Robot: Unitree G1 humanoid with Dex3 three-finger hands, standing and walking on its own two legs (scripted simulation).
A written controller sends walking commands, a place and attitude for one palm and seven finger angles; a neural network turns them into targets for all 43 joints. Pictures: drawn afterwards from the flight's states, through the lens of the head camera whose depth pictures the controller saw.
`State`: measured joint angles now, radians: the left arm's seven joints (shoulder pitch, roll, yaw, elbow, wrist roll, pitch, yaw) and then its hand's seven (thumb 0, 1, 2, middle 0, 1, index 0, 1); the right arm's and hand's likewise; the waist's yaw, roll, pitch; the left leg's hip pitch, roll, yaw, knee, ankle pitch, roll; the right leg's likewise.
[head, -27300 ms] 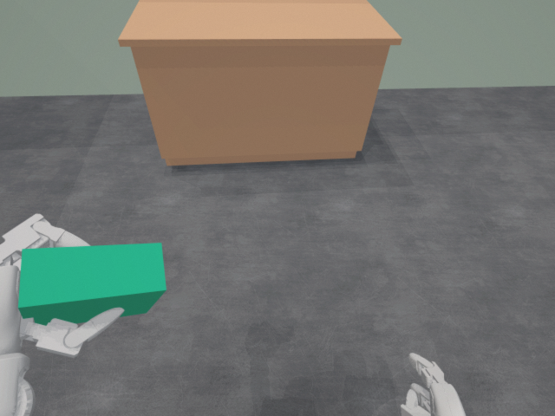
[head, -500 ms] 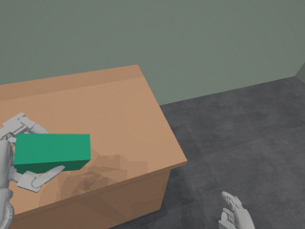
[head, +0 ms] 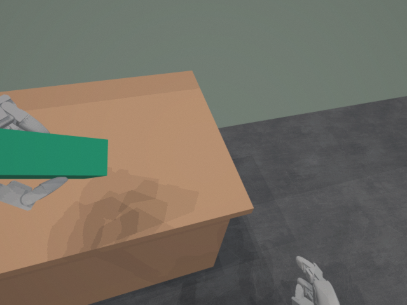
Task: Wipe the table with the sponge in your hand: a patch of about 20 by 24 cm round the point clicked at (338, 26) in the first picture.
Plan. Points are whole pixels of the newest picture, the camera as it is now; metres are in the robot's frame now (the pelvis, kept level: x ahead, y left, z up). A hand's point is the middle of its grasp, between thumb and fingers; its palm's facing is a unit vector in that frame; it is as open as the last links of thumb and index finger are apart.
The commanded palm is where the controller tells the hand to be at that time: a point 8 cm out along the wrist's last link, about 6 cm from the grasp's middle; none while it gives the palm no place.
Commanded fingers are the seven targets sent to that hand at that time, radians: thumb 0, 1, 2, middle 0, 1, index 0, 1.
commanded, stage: come to a stop and stand still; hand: left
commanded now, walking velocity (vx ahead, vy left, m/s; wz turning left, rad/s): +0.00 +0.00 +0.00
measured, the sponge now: (66, 159) +0.28 +0.24 +0.17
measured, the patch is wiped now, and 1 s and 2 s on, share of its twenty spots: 0.00 0.00 0.00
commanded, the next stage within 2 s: look again from close up in 1.98 s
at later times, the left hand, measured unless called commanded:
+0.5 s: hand (38, 175) +0.24 +0.27 +0.17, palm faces +0.39 -0.83 -0.40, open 9.5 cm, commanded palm +0.18 +0.29 +0.18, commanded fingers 0.00 0.10 1.30 -1.20 -1.60 -1.20 -1.60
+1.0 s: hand (9, 221) +0.18 +0.28 +0.16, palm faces +0.37 -0.86 -0.36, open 9.5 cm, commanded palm +0.12 +0.30 +0.18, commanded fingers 0.00 0.10 1.30 -1.20 -1.60 -1.20 -1.60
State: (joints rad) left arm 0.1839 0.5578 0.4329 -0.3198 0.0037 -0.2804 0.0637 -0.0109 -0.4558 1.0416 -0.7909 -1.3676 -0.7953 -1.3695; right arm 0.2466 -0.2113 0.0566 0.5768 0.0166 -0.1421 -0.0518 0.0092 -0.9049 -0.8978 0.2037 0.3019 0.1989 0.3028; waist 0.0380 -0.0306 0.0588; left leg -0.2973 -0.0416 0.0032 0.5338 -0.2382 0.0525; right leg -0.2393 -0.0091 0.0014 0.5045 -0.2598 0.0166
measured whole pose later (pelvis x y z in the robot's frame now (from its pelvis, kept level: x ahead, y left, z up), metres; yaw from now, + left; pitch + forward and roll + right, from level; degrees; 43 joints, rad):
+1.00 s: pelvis -0.03 +0.02 +0.00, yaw +2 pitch -1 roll -2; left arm 0.41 0.42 0.36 -0.46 -0.08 -0.26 0.10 -0.01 -0.46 1.04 -0.79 -1.37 -0.79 -1.38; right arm 0.20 -0.20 0.02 0.60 0.03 -0.16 0.00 0.01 -0.90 -0.90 0.21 0.30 0.20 0.30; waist 0.03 -0.03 0.08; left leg -0.32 -0.06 -0.02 0.50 -0.16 0.07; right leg -0.24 -0.02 -0.02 0.42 -0.18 0.04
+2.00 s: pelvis +0.01 +0.00 +0.01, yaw -1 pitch -1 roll -2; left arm 0.46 0.37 0.33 -0.47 -0.07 -0.15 0.09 -0.01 -0.46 1.04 -0.79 -1.38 -0.79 -1.38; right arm 0.19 -0.21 0.01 0.58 0.02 -0.09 -0.04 0.01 -0.90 -0.90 0.21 0.30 0.20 0.30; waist 0.02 0.00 0.03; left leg -0.22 -0.02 0.01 0.45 -0.21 0.05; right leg -0.14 0.01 0.01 0.37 -0.20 0.02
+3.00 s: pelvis +0.00 -0.04 +0.01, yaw -3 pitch +0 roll -1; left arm 0.47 0.38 0.32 -0.50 -0.09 -0.10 0.09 -0.01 -0.46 1.05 -0.79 -1.38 -0.79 -1.38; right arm 0.19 -0.19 0.01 0.56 0.03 -0.05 -0.03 0.01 -0.90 -0.90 0.21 0.30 0.20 0.30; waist 0.00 0.01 0.02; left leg -0.26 0.05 0.01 0.49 -0.22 -0.02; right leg -0.20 0.08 0.01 0.41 -0.21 -0.04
